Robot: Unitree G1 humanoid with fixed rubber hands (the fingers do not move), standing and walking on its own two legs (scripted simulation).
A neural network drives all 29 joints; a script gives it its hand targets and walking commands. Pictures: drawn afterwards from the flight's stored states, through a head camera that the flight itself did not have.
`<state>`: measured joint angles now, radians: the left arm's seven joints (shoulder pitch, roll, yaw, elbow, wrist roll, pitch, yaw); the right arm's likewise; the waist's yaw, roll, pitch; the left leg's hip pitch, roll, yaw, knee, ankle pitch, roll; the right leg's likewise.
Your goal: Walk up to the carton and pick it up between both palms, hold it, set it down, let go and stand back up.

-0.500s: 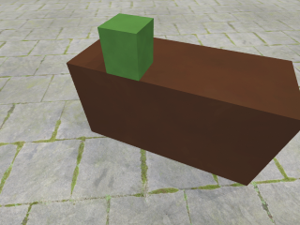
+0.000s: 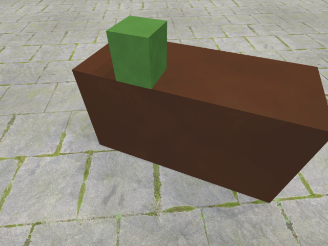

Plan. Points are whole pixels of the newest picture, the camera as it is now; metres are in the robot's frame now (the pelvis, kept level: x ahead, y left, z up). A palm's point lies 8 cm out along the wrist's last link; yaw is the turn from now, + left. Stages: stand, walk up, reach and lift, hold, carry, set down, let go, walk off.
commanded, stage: stand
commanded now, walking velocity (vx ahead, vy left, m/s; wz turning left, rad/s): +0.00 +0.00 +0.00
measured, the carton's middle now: (140, 52) +0.99 +0.12 +0.02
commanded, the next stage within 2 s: none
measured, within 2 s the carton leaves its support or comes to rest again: neither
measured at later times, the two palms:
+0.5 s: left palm out of the picture +0.07 +0.25 -0.11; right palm out of the picture +0.06 -0.26 -0.11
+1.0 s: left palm out of the picture +0.06 +0.25 -0.11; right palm out of the picture +0.05 -0.26 -0.11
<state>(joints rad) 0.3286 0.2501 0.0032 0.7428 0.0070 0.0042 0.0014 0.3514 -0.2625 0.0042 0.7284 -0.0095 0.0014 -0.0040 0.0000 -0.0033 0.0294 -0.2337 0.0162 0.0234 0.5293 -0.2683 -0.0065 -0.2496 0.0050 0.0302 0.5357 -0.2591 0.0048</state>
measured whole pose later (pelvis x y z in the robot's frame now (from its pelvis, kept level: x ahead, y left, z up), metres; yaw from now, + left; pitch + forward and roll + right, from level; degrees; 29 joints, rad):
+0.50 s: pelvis +0.00 +0.00 +0.00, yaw +0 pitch -2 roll +0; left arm 0.33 0.25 0.00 0.77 0.01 0.00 0.01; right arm 0.35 -0.26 0.01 0.76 -0.01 0.00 -0.01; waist 0.00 0.00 0.03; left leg -0.22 0.02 0.02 0.51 -0.27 -0.01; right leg -0.24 0.01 0.04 0.52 -0.25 0.01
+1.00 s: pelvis +0.00 +0.00 +0.00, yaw +0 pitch -2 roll +0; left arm 0.34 0.25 0.00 0.79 0.01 0.01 0.01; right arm 0.35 -0.26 0.00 0.78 -0.01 0.01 -0.01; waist 0.00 0.00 0.03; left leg -0.21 0.02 0.02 0.50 -0.26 -0.01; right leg -0.23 0.01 0.04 0.50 -0.25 0.00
